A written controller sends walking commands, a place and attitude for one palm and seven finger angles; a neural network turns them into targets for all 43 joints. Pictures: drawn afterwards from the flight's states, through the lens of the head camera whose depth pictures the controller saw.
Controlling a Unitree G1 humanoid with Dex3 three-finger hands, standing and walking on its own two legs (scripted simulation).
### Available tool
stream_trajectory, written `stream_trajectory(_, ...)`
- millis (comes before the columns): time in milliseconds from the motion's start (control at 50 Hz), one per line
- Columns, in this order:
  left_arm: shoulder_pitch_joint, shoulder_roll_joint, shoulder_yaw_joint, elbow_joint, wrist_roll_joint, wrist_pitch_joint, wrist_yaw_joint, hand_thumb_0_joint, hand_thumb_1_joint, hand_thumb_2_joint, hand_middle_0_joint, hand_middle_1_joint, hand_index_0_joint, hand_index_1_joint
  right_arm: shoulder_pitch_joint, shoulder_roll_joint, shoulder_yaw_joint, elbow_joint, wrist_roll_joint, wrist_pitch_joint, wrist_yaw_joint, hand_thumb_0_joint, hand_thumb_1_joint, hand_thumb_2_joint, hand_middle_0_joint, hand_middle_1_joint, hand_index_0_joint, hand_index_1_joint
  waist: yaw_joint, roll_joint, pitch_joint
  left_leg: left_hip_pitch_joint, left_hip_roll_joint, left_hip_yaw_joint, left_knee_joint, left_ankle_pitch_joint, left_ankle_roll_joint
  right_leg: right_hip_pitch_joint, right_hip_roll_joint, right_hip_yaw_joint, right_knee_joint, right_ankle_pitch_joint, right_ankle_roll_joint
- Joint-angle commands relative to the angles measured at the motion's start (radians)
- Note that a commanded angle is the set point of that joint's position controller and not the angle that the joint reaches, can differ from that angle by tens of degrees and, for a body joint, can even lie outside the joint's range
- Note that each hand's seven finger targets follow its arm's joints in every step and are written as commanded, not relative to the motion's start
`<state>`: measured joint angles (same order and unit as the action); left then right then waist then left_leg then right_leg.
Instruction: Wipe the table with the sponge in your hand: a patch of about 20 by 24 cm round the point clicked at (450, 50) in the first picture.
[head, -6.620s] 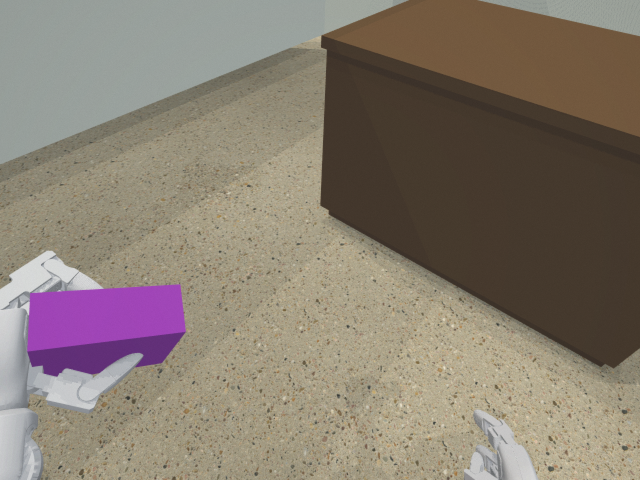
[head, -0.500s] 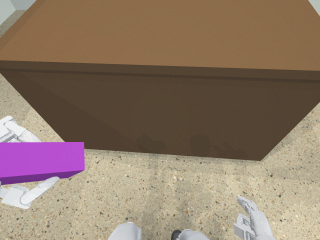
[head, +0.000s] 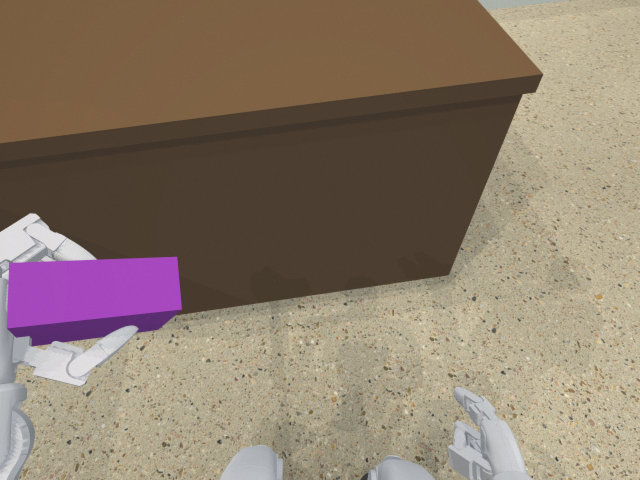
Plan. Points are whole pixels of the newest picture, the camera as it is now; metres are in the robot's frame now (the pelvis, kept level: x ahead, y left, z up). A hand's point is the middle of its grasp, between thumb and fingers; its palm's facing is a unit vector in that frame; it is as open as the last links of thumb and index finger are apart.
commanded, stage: turn to face it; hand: left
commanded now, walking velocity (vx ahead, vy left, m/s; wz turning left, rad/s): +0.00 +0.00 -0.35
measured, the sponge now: (122, 301) +0.24 +0.20 +0.16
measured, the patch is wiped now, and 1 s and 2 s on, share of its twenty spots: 0.00 0.00 0.00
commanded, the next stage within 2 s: take the last steps up to it in 0.40 s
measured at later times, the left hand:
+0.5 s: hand (103, 364) +0.18 +0.18 +0.18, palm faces +0.30 -0.83 -0.47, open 9.2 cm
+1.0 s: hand (81, 400) +0.15 +0.18 +0.19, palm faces +0.28 -0.86 -0.43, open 9.2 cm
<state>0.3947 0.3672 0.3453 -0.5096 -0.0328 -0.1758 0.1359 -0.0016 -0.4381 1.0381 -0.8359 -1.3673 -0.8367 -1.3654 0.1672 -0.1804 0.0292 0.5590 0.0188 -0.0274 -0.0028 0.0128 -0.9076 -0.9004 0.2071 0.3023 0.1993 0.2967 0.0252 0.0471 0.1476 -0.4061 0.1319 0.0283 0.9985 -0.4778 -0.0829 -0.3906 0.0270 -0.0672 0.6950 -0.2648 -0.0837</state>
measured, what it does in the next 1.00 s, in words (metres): steps on the spot: left foot, then right foot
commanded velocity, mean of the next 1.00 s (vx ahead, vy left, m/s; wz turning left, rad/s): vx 0.16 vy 0.08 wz -0.09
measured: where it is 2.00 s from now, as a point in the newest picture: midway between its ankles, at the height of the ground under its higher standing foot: outside the picture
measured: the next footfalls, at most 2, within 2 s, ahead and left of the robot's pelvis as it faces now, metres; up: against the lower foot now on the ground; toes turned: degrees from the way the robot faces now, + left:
left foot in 0.32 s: +0.00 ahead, +0.14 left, +0.00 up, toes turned -2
right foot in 0.50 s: +0.01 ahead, -0.12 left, +0.00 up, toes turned -11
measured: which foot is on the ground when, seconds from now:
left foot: up 0.00-0.30, down 0.32-0.52, up 0.54-0.96, down 0.98-1.00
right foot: down 0.00-0.34, up 0.36-0.48, down 0.50-1.00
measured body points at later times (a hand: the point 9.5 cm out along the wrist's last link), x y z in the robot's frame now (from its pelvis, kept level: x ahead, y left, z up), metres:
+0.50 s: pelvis -0.06 -0.03 +0.01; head -0.05 -0.05 +0.46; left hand +0.16 +0.22 +0.21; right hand +0.07 -0.29 -0.08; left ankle -0.04 +0.14 -0.72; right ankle -0.03 -0.12 -0.71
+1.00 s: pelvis -0.09 -0.02 +0.02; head -0.08 -0.03 +0.47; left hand +0.13 +0.23 +0.21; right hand +0.02 -0.31 -0.07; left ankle -0.08 +0.11 -0.72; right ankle -0.03 -0.12 -0.71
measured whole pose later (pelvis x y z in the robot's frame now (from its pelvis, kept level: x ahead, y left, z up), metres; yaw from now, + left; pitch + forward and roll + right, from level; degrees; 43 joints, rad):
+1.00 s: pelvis -0.09 -0.02 +0.02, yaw -7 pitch +0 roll +2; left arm 0.49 0.35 0.33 -0.46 -0.01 -0.23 0.15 0.00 -0.44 1.04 -0.84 -1.36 -0.84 -1.36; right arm 0.26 -0.28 -0.05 0.61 0.00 -0.07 -0.06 0.02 -0.91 -0.90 0.20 0.30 0.20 0.30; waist -0.01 -0.02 0.01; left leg -0.18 0.02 0.09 0.41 -0.33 0.03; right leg -0.36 -0.02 -0.06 0.53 -0.24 -0.04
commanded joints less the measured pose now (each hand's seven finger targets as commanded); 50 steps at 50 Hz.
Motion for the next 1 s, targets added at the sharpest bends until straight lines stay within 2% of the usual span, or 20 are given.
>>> stream_trajectory(0,0.107,0.230,0.220,-0.280,-0.032,-0.087,0.042,0.000,0.100,1.300,-1.200,-1.600,-1.200,-1.600,-0.074,-0.092,-0.044,-0.150,-0.012,-0.009,-0.008,0.000,-0.900,-0.900,0.200,0.300,0.200,0.300,-0.009,-0.105,-0.322,-0.133,-0.047,-0.061,0.157,0.046,0.003,0.299,-0.285,0.415,-0.348,0.221,-0.086)
stream_trajectory(160,0.161,0.202,0.198,-0.187,-0.027,-0.080,0.040,0.000,0.100,1.300,-1.200,-1.600,-1.200,-1.600,-0.069,-0.129,-0.064,-0.143,-0.007,0.001,-0.029,0.000,-0.900,-0.900,0.200,0.300,0.200,0.300,0.003,-0.163,-0.310,0.050,-0.103,0.004,-0.267,-0.011,0.044,0.209,-0.260,0.428,-0.443,0.004,-0.074)
stream_trajectory(240,0.094,0.192,0.158,-0.199,-0.010,-0.073,0.036,0.000,0.100,1.300,-1.200,-1.600,-1.200,-1.600,-0.032,-0.146,-0.074,-0.139,-0.007,0.007,-0.035,0.000,-0.900,-0.900,0.200,0.300,0.200,0.300,-0.018,-0.151,-0.309,0.230,-0.117,0.034,-0.515,0.053,0.078,0.119,-0.204,0.403,-0.472,-0.133,-0.005)
stream_trajectory(260,0.069,0.196,0.145,-0.224,-0.009,-0.074,0.035,0.000,0.100,1.300,-1.200,-1.600,-1.200,-1.600,-0.034,-0.153,-0.078,-0.142,-0.006,0.005,-0.039,0.000,-0.900,-0.900,0.200,0.300,0.200,0.300,-0.019,-0.115,-0.307,0.278,-0.087,0.022,-0.595,0.075,0.092,0.103,-0.180,0.379,-0.435,-0.131,0.019)
stream_trajectory(300,0.037,0.190,0.141,-0.245,-0.001,-0.090,0.025,0.000,0.100,1.300,-1.200,-1.600,-1.200,-1.600,-0.040,-0.187,-0.092,-0.161,-0.011,-0.005,-0.048,0.000,-0.900,-0.900,0.200,0.300,0.200,0.300,-0.018,0.070,-0.232,0.298,0.101,-0.177,-0.713,0.015,0.192,-0.045,-0.038,0.277,-0.257,-0.156,0.098)
stream_trajectory(320,0.041,0.197,0.159,-0.239,0.000,-0.090,0.029,0.000,0.100,1.300,-1.200,-1.600,-1.200,-1.600,-0.063,-0.178,-0.084,-0.158,-0.003,-0.017,-0.053,0.000,-0.900,-0.900,0.200,0.300,0.200,0.300,-0.002,0.205,-0.226,0.200,0.231,-0.268,-0.759,0.011,0.251,-0.035,0.007,0.161,-0.025,-0.107,0.122)
stream_trajectory(340,0.018,0.205,0.157,-0.254,0.013,-0.081,0.030,0.000,0.100,1.300,-1.200,-1.600,-1.200,-1.600,-0.070,-0.147,-0.082,-0.160,-0.001,-0.029,-0.056,0.000,-0.900,-0.900,0.200,0.300,0.200,0.300,-0.007,0.225,-0.191,0.024,0.266,-0.252,-0.795,0.008,0.267,0.041,0.010,0.117,0.196,-0.130,0.123)
stream_trajectory(380,0.029,0.180,0.137,-0.198,0.013,-0.073,0.016,0.000,0.100,1.300,-1.200,-1.600,-1.200,-1.600,-0.055,-0.144,-0.090,-0.146,-0.004,-0.052,-0.056,0.000,-0.900,-0.900,0.200,0.300,0.200,0.300,-0.006,0.207,-0.100,-0.041,0.225,-0.112,-0.723,0.145,0.246,0.012,-0.012,0.092,0.258,-0.169,0.122)
stream_trajectory(460,-0.074,0.150,0.087,-0.212,0.022,-0.083,0.022,0.000,0.100,1.300,-1.200,-1.600,-1.200,-1.600,-0.013,-0.162,-0.084,-0.116,0.007,-0.103,-0.036,0.000,-0.900,-0.900,0.200,0.300,0.200,0.300,-0.018,0.156,-0.149,0.081,0.128,0.001,-0.449,0.384,0.124,0.163,-0.016,-0.003,-0.196,-0.003,0.115)
stream_trajectory(480,-0.115,0.171,0.097,-0.214,0.027,-0.091,0.023,0.000,0.100,1.300,-1.200,-1.600,-1.200,-1.600,-0.022,-0.155,-0.085,-0.112,0.007,-0.109,-0.035,0.000,-0.900,-0.900,0.200,0.300,0.200,0.300,-0.029,0.034,-0.169,0.052,0.075,0.023,-0.327,0.318,0.092,0.213,-0.088,0.095,-0.276,0.169,0.082)
stream_trajectory(500,-0.125,0.207,0.121,-0.181,0.028,-0.090,0.031,0.000,0.100,1.300,-1.200,-1.600,-1.200,-1.600,-0.022,-0.133,-0.080,-0.115,0.005,-0.108,-0.038,0.000,-0.900,-0.900,0.200,0.300,0.200,0.300,-0.045,-0.178,-0.206,-0.047,-0.045,0.080,-0.187,0.114,0.050,0.259,-0.244,0.346,-0.314,0.334,-0.001)
stream_trajectory(520,-0.110,0.204,0.129,-0.151,0.016,-0.076,0.029,0.000,0.100,1.300,-1.200,-1.600,-1.200,-1.600,-0.032,-0.142,-0.091,-0.114,0.005,-0.103,-0.040,0.000,-0.900,-0.900,0.200,0.300,0.200,0.300,-0.014,-0.295,-0.261,-0.048,-0.108,0.038,-0.008,-0.086,0.049,0.219,-0.343,0.538,-0.448,0.129,-0.024)
stream_trajectory(560,-0.037,0.238,0.167,-0.164,0.008,-0.071,0.031,0.000,0.100,1.300,-1.200,-1.600,-1.200,-1.600,-0.079,-0.139,-0.075,-0.099,-0.007,-0.077,-0.042,0.000,-0.900,-0.900,0.200,0.300,0.200,0.300,-0.008,-0.134,-0.219,-0.092,-0.089,-0.060,0.108,0.007,0.064,0.162,-0.348,0.592,-0.521,-0.267,-0.014)
stream_trajectory(600,0.018,0.214,0.151,-0.195,0.003,-0.085,0.031,0.000,0.100,1.300,-1.200,-1.600,-1.200,-1.600,-0.077,-0.114,-0.055,-0.090,-0.013,-0.056,-0.041,0.000,-0.900,-0.900,0.200,0.300,0.200,0.300,-0.028,-0.105,-0.232,-0.120,-0.074,-0.052,0.097,0.106,0.057,0.199,-0.329,0.442,-0.498,-0.213,-0.060)
stream_trajectory(660,0.093,0.235,0.189,-0.169,0.004,-0.103,0.037,0.000,0.100,1.300,-1.200,-1.600,-1.200,-1.600,-0.075,-0.117,-0.062,-0.085,-0.019,-0.045,-0.049,0.000,-0.900,-0.900,0.200,0.300,0.200,0.300,-0.026,-0.117,-0.269,-0.088,-0.079,-0.016,-0.050,0.098,0.059,0.233,-0.316,0.352,-0.509,-0.183,-0.055)
stream_trajectory(840,0.064,0.173,0.121,-0.116,0.015,-0.116,0.037,0.000,0.100,1.300,-1.200,-1.600,-1.200,-1.600,-0.034,-0.128,-0.075,-0.089,-0.021,-0.081,-0.051,0.000,-0.900,-0.900,0.200,0.300,0.200,0.300,-0.014,-0.196,-0.253,0.065,-0.121,0.081,-0.394,0.038,0.105,0.196,-0.324,0.349,-0.545,-0.337,-0.062)
stream_trajectory(900,0.014,0.170,0.102,-0.156,0.019,-0.122,0.041,0.000,0.100,1.300,-1.200,-1.600,-1.200,-1.600,-0.006,-0.132,-0.080,-0.089,-0.023,-0.096,-0.056,0.000,-0.900,-0.900,0.200,0.300,0.200,0.300,-0.032,-0.146,-0.267,0.241,-0.140,0.105,-0.590,0.069,0.126,0.146,-0.262,0.268,-0.461,-0.324,-0.018)
stream_trajectory(920,-0.005,0.166,0.093,-0.183,0.019,-0.128,0.040,0.000,0.100,1.300,-1.200,-1.600,-1.200,-1.600,0.005,-0.140,-0.087,-0.094,-0.023,-0.099,-0.060,0.000,-0.900,-0.900,0.200,0.300,0.200,0.300,-0.041,-0.088,-0.257,0.310,-0.115,0.079,-0.656,0.046,0.144,0.096,-0.221,0.235,-0.382,-0.328,0.010)
stream_trajectory(960,-0.054,0.156,0.089,-0.248,0.024,-0.142,0.040,0.000,0.100,1.300,-1.200,-1.600,-1.200,-1.600,-0.011,-0.172,-0.098,-0.111,-0.022,-0.108,-0.062,0.000,-0.900,-0.900,0.200,0.300,0.200,0.300,-0.032,0.225,-0.198,0.390,0.135,-0.261,-0.785,-0.056,0.250,-0.119,-0.044,0.023,0.010,-0.230,0.078)
stream_trajectory(980,-0.055,0.191,0.119,-0.232,0.032,-0.142,0.046,0.000,0.100,1.300,-1.200,-1.600,-1.200,-1.600,-0.019,-0.154,-0.096,-0.091,-0.019,-0.117,-0.065,0.000,-0.900,-0.900,0.200,0.300,0.200,0.300,-0.039,0.246,-0.177,0.330,0.210,-0.338,-0.816,-0.045,0.304,-0.177,-0.035,-0.026,0.211,-0.250,0.096)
